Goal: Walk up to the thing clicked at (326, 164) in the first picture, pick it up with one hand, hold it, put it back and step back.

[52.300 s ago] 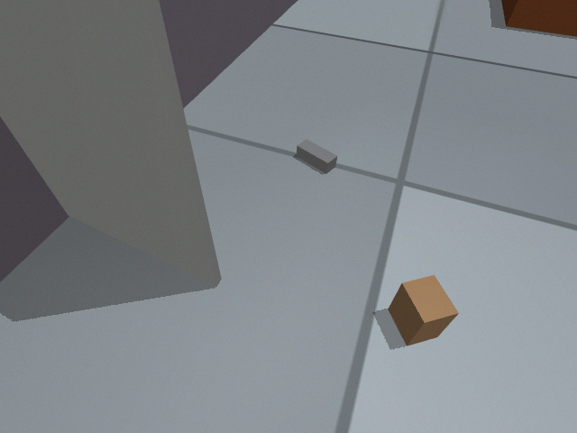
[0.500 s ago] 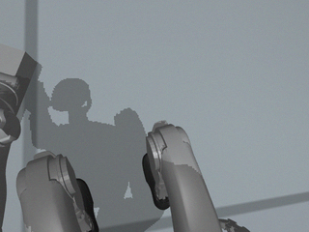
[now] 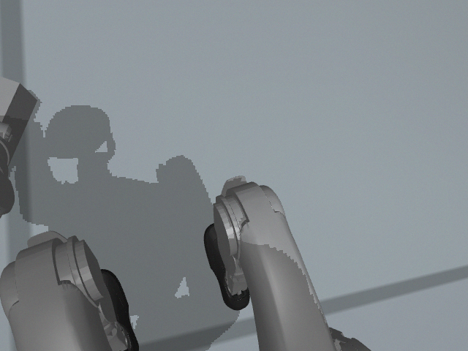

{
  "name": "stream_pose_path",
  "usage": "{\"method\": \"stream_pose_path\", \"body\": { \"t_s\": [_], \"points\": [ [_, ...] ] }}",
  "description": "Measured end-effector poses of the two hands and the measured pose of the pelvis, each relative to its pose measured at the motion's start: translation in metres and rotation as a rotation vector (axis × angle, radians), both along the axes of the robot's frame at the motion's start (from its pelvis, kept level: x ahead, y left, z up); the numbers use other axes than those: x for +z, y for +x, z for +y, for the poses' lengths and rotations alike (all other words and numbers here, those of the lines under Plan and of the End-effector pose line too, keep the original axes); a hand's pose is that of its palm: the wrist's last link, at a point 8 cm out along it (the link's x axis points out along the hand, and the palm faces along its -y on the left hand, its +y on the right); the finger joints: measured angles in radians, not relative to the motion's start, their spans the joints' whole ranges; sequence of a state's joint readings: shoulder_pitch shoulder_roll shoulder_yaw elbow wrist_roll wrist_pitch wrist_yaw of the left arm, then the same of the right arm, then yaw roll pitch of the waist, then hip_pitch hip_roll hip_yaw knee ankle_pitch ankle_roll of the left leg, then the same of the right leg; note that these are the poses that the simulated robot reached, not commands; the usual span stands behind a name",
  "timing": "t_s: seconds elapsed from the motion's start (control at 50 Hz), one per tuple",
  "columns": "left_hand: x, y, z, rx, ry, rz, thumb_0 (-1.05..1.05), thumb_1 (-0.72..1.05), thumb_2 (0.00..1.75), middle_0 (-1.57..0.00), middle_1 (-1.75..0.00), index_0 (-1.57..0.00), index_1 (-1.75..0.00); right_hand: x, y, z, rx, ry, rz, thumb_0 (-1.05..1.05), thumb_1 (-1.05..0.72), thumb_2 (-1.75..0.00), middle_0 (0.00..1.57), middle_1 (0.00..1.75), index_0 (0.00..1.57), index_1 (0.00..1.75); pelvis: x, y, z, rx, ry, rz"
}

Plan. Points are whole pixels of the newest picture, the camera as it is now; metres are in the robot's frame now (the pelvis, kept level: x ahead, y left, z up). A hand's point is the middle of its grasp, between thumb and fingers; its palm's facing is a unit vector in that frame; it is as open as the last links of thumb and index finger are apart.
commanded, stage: rest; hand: left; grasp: from above
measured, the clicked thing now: out of the picture +0.48 +0.28 -0.23
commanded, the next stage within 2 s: open in 1.00 s
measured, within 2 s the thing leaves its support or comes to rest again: rests again in 0.80 s
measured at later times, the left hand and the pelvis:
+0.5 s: hand out of the picture +0.48 +0.27 -0.23, palm faces -0.13 -0.42 -0.90, open 10.8 cm; pelvis +0.00 +0.00 +0.00, yaw -3 degrees
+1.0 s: hand out of the picture +0.48 +0.26 -0.25, palm faces -0.11 -0.44 -0.89, open 10.8 cm; pelvis +0.00 +0.01 +0.00, yaw -4 degrees
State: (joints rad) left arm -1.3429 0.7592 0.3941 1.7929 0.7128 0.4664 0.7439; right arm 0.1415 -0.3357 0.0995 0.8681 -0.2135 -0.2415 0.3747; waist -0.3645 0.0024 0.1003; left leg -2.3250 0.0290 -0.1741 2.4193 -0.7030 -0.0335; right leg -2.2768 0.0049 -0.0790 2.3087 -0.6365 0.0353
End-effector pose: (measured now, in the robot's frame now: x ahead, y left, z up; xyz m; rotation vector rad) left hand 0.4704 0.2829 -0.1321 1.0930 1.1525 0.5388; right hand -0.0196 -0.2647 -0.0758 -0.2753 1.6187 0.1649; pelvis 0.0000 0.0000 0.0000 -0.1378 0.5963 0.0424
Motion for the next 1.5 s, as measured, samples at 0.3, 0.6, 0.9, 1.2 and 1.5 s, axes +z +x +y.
{"method": "stream_pose_path", "body": {
  "t_s": [0.3, 0.6, 0.9, 1.2, 1.5],
  "points": [
    [-0.025, 0.014, -0.015, 0.056, -0.029, -0.036, -0.02, -0.1, 0.55, -0.57, -0.64, -0.63, -0.59, 0.013, -0.011, 0.001, 0.043, 0.037, 0.075, 0.0, -0.92, -0.9, 0.19, 0.29, 0.19, 0.3, -0.001, 0.001, 0.0, -0.012, -0.022, -0.018],
    [-0.048, 0.003, -0.009, 0.098, -0.019, -0.022, -0.02, -0.09, 0.54, -0.56, -0.64, -0.63, -0.58, 0.023, -0.011, 0.012, 0.075, 0.07, 0.076, 0.0, -0.92, -0.9, 0.19, 0.29, 0.19, 0.3, -0.003, -0.001, 0.002, -0.019, -0.046, -0.04],
    [-0.06, 0.011, -0.011, 0.091, -0.016, -0.041, -0.02, -0.08, 0.54, -0.55, -0.64, -0.62, -0.58, 0.03, -0.007, 0.015, 0.091, 0.073, 0.08, 0.0, -0.92, -0.9, 0.19, 0.29, 0.19, 0.3, -0.005, 0.001, 0.005, -0.022, -0.07, -0.046],
    [-0.062, 0.012, -0.015, 0.088, -0.003, -0.04, -0.01, -0.07, 0.54, -0.54, -0.65, -0.6, -0.6, 0.037, -0.011, 0.023, 0.09, 0.076, 0.067, 0.0, -0.92, -0.9, 0.19, 0.29, 0.19, 0.3, -0.004, 0.0, 0.007, -0.028, -0.085, -0.06],
    [-0.068, 0.009, -0.011, 0.092, -0.013, -0.047, 0.0, -0.23, 0.78, -0.36, -0.81, -0.35, -0.81, 0.036, -0.014, 0.023, 0.087, 0.074, 0.073, 0.0, -0.91, -0.9, 0.19, 0.29, 0.19, 0.3, -0.005, -0.002, 0.006, -0.032, -0.085, -0.066]
  ]
}}
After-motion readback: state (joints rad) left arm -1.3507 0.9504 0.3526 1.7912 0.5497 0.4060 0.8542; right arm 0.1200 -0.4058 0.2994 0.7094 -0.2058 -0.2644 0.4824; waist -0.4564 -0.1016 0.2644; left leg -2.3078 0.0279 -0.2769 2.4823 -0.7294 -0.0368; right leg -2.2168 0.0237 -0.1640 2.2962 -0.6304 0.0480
